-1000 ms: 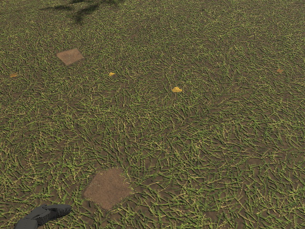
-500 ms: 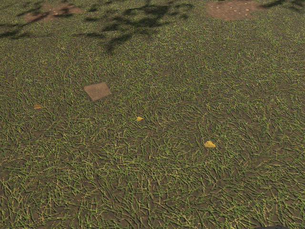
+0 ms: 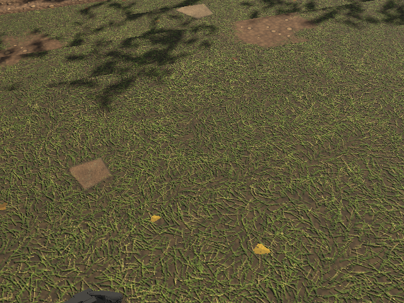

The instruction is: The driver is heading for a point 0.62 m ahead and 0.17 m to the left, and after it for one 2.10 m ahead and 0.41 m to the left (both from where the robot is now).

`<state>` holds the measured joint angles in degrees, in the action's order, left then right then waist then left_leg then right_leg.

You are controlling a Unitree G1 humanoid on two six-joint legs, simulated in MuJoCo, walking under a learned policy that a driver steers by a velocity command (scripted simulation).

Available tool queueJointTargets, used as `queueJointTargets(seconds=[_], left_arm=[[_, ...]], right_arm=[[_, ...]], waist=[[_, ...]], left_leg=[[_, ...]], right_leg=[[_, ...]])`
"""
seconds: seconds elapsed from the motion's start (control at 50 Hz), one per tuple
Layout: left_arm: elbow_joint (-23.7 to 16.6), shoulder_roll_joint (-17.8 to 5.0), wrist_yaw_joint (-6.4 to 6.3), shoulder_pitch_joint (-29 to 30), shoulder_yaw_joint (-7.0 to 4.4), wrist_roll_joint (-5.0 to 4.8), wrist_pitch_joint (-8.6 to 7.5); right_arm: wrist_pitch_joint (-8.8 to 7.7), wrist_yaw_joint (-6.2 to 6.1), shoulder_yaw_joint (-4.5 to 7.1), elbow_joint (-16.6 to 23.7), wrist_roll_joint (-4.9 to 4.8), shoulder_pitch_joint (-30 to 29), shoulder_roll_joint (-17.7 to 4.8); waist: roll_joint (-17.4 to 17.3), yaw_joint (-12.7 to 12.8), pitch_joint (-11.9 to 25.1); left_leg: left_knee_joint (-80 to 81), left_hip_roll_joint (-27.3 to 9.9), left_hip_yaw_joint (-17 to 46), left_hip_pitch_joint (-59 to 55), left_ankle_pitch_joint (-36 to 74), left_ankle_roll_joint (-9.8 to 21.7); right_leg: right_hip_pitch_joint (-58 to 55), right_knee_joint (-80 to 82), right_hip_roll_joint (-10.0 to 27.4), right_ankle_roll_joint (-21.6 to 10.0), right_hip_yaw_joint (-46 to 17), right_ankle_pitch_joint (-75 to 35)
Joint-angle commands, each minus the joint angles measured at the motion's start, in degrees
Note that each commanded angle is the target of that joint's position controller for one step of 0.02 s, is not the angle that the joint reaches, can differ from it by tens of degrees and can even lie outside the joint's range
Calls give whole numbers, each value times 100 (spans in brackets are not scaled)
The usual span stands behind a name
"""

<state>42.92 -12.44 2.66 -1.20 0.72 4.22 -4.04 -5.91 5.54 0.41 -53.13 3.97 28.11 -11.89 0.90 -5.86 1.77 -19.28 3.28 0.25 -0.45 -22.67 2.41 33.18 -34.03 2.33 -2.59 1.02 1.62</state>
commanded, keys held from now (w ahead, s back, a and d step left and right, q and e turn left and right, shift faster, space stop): w+q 0.76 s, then w+e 0.24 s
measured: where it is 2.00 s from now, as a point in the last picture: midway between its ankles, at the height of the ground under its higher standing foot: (127, 242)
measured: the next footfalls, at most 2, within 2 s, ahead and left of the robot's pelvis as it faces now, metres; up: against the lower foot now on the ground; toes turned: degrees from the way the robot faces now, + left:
right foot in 0.02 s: +0.17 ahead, -0.11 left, +0.00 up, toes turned -2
left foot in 0.70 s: +0.47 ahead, +0.23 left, -0.19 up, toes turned +28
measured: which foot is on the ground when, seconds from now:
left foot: down 0.00-0.04, up 0.06-0.68, down 0.70-1.00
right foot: up 0.00-0.00, down 0.02-0.70, up 0.72-1.00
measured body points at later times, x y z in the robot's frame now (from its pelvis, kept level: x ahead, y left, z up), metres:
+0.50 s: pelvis +0.24 +0.00 -0.03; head +0.25 +0.02 +0.42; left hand +0.10 +0.16 -0.18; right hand +0.45 -0.15 -0.15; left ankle +0.38 +0.21 -0.72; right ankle +0.14 -0.11 -0.73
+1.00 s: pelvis +0.57 +0.17 -0.19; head +0.59 +0.16 +0.26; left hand +0.65 +0.46 -0.29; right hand +0.63 -0.07 -0.34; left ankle +0.43 +0.21 -0.91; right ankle +0.81 +0.12 -0.88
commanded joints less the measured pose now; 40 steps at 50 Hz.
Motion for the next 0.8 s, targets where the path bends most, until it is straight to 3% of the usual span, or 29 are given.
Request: queueJointTargets(seconds=[0.02, 0.04, 0.06, 0.08, 0.1, 0.12, 0.16, 0.18, 0.24, 0.26, 0.28, 0.32, 0.34, 0.36, 0.4, 0.42, 0.46, 0.52, 0.58, 0.62, 0.64, 0.66, 0.68, 0.7, 0.72, 0.74, 0.76, 0.78, 0.8], left_arm=[[-272, -966, -138, -407, -317, -212, -223], [-27, -1402, -164, -1621, -419, -215, -283], [147, -1325, -132, -2850, -368, -192, -229], [411, -1075, -158, -3356, -412, 10, -254], [380, -1100, -162, -2626, -425, -45, -270], [274, -719, -213, -2035, -315, -97, -211], [163, -150, -298, -1714, -167, -88, -185], [140, -52, -342, -1533, -170, -50, -205], [428, -387, -344, -1833, -321, 99, -263], [504, -356, -327, -1949, -330, 164, -282], [620, -286, -358, -2112, -328, 304, -258], [824, 74, -367, -2132, -189, 342, -281], [826, 61, -399, -2300, -135, 205, -341], [1003, 31, -405, -2651, -114, 194, -371], [909, 76, -409, -2671, 17, 201, -391], [948, 61, -338, -2874, 66, 280, -345], [1092, 37, -234, -3116, 123, 297, -343], [1473, -165, -310, -3741, 102, 103, -337], [1626, -230, -367, -3758, 62, 111, -202], [1793, -301, -431, -3814, -8, 32, -100], [1853, -390, -443, -3838, -42, 33, -45], [1949, -456, -392, -3781, -60, 158, 37], [1957, -591, -225, -3665, -61, 316, 80], [1988, -447, -30, -3785, -3, 472, 86], [1781, 104, 207, -4280, 78, 353, 58], [1330, -351, 346, -3221, -1, 49, -28], [701, -455, 314, -1693, -8, -171, -274], [605, -508, 271, -828, -28, -200, -347], [452, -419, 18, -1261, -31, -119, -515]], right_arm=[[-89, -47, 278, 345, -24, -398, -1126], [-152, -93, 131, 487, 17, -119, -607], [-240, -56, -111, 529, 105, 827, 76], [-215, 5, 113, 487, -38, -224, -622], [-191, -112, 137, 537, -105, -538, -672], [-142, -236, 137, 496, -46, -600, -698], [-58, -234, -26, 470, 145, -805, -317], [-11, -208, -43, 450, 122, -769, -199], [104, -68, 23, 518, 88, -1032, -241], [131, -19, 11, 560, 96, -1074, -212], [152, 76, -74, 473, 217, -771, -11], [136, 93, -58, 645, 163, -1118, -164], [123, 38, -17, 723, 203, -1377, -269], [134, 16, -13, 766, 195, -1583, -287], [182, -31, -31, 670, 173, -1675, -258], [260, -12, -17, 735, 198, -1764, -226], [344, -26, 18, 906, 190, -2002, -363], [396, -57, -52, 1108, 200, -2698, -235], [365, -63, -30, 953, 168, -2967, -294], [346, -59, 1, 794, 244, -3128, -321], [311, -94, 21, 634, 247, -2951, -372], [265, -151, 77, 257, 236, -2233, -444], [151, -236, 282, -200, 110, -937, -857], [105, -279, 554, -509, 179, 213, -1466], [194, -199, 721, -741, 50, 1345, -2148], [249, -204, 732, -978, 57, 1988, -1989], [253, -309, 625, -818, 21, 1961, -1406], [247, -341, 571, -730, 70, 1174, -1138], [174, -284, 369, -322, -213, 229, -804]], waist=[[-344, 832, 130], [554, 1079, 1395], [1881, 1222, 3016], [760, 1707, 1435], [418, 1334, 302], [85, 1057, 152], [165, 760, 109], [25, 643, 153], [8, 671, -132], [-15, 681, -145], [-42, 635, -165], [-173, 632, -319], [-32, 739, -281], [41, 883, -345], [37, 947, -277], [295, 980, -450], [111, 998, -952], [30, 1345, -1344], [-103, 1414, -1403], [-245, 1476, -1505], [-366, 1423, -1370], [-573, 1134, -1200], [-750, 580, -739], [-1094, 103, -54], [-1797, 238, 1965], [-1397, -479, 2415], [-789, -1037, 1506], [-307, -880, 134], [-143, 21, 215]], left_leg=[[-833, -1139, 740, 1223, 4289, 656], [-2582, -447, 349, 2271, 2942, 172], [-4836, 366, 183, 3954, -1577, -225], [-6094, 67, 755, 5020, -1283, -80], [-6279, -323, 732, 5088, -510, 44], [-6075, -648, 664, 4731, -52, 68], [-5615, -998, 721, 4119, 584, 79], [-5339, -1036, 692, 3944, 680, 58], [-4688, -1069, 426, 4045, 1145, -113], [-4459, -1114, 425, 4170, 1516, -127], [-4728, -1138, 510, 4112, 2196, -16], [-4167, -1351, 1031, 4867, 3070, 35], [-3570, -1279, 891, 5150, 3491, 26], [-3289, -1283, 815, 5301, 3851, 19], [-2186, -1132, 305, 4262, 5346, -4], [-2412, -1049, 71, 3710, 5281, 71], [-2130, -1164, 184, 3938, 4981, 159], [-1161, -1260, 170, 4620, 4377, 102], [-981, -1133, -163, 3803, 4270, 77], [-331, -1155, -250, 3788, 3837, 89], [44, -1105, -302, 3530, 3695, 72], [303, -1152, -190, 2651, 4147, 104], [320, -899, -450, 737, 4993, 235], [-208, -801, -558, -1636, 5575, 498], [-2540, -1578, 647, -4804, 8264, 1701], [-2399, -1972, 1528, -5414, 8798, 2172], [-1627, -2140, 1950, -4735, 5848, 2123], [-657, -1912, 1598, -2696, 4033, 1554], [-784, -2306, 2022, -1598, 5174, 1746]], right_leg=[[-2469, 71, -200, -445, 169, -278], [-4752, -290, 685, -1386, -681, -1795], [-7049, 629, 2313, -2800, -3410, -1343], [-5838, 1214, 2041, -2090, -3639, -46], [-4268, 1450, 1987, -1664, -2733, 540], [-3403, 1638, 1930, -1545, -2273, 525], [-2566, 1912, 1596, -1346, -1432, 61], [-2378, 2092, 1481, -1320, -1139, 135], [-1947, 2300, 1219, -1270, -162, 81], [-1997, 2301, 1256, -1277, -26, -75], [-1897, 2021, 1248, -1229, 70, -99], [-2325, 1858, 1471, -1186, -16, -37], [-2833, 1767, 1338, -1114, 151, 112], [-3101, 1638, 1384, -1144, 185, 82], [-2313, 994, 834, -900, 846, 913], [-1777, 1029, 901, -919, 832, 1385], [-1916, 782, 1307, -893, 597, 1701], [-3135, 387, 1662, -848, 255, 1836], [-2895, 80, 1647, -660, 477, 1901], [-3349, -280, 1583, -516, 568, 1718], [-3668, -693, 1451, -440, 652, 1235], [-3498, -1460, 1436, -281, 683, 1058], [-2722, -2535, 1191, -60, 942, 743], [-1269, -3877, 691, 338, 1154, 1349], [268, -6280, -31, 827, 993, 4271], [1332, -7636, -300, 973, 486, 4811], [2736, -7283, -202, 781, 45, 4554], [2758, -6843, 327, 333, -89, 4150], [2207, -4652, 638, 284, -772, 2600]])
Keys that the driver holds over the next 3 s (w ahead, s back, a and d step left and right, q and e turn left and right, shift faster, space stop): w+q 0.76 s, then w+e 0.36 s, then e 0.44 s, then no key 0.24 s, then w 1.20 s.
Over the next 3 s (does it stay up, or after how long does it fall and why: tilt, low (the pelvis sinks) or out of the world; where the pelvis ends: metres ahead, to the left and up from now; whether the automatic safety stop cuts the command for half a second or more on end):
stays up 1.42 0.28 -0.39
